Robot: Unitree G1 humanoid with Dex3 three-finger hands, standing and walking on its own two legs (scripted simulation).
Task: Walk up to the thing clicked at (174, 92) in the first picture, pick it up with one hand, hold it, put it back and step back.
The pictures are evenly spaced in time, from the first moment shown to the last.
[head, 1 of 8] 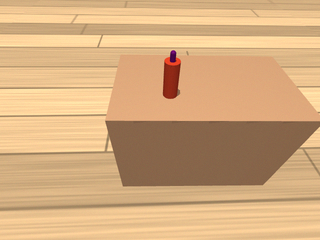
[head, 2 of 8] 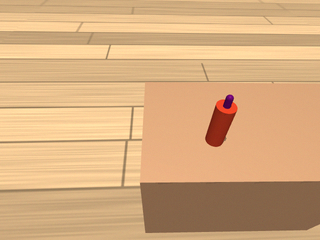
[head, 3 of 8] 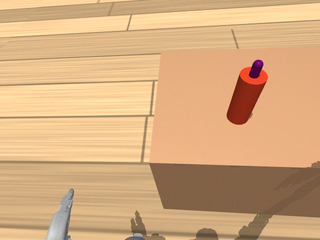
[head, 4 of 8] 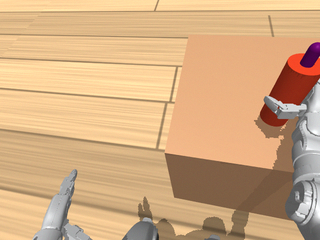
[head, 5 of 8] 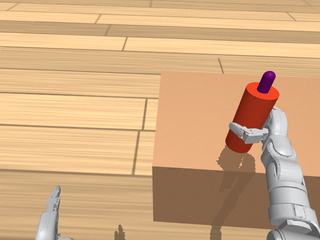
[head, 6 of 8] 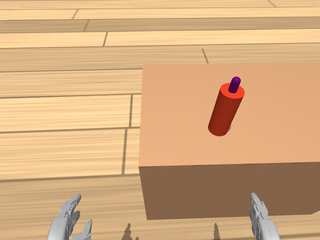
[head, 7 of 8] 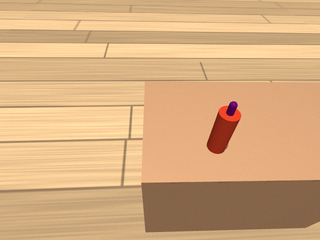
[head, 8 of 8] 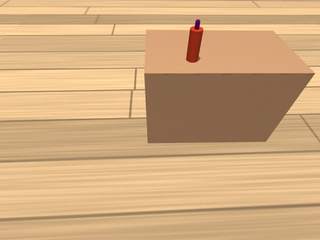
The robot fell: no
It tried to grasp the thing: yes
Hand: right
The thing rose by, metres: 0.21
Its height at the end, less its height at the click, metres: +0.00
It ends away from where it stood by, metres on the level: 0.03
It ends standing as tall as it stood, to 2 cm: yes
